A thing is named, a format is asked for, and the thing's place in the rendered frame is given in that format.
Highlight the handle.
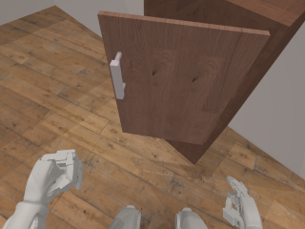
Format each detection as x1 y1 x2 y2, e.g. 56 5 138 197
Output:
110 52 126 99

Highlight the robot left forearm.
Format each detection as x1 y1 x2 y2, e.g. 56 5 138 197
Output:
2 200 50 229

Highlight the robot right hand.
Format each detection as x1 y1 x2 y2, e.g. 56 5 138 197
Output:
222 176 263 229

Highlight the cupboard door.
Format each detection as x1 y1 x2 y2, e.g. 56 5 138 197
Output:
97 10 271 145

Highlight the right robot shin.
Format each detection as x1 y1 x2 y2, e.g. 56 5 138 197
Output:
182 207 192 212

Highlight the robot left hand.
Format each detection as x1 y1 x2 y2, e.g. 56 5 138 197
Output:
24 149 84 206

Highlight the left robot thigh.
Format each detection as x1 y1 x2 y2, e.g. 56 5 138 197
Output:
109 207 141 229

